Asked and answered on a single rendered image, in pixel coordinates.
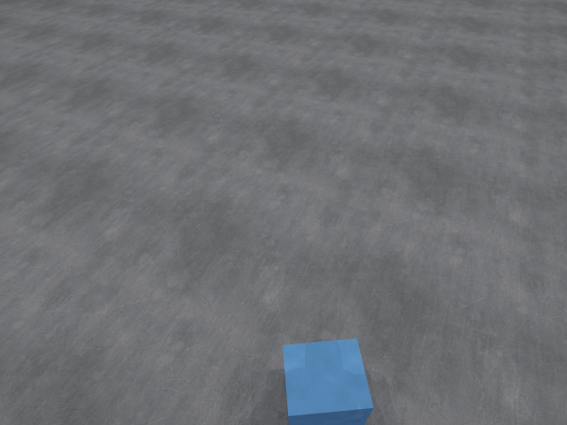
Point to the carton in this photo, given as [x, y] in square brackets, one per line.
[326, 383]

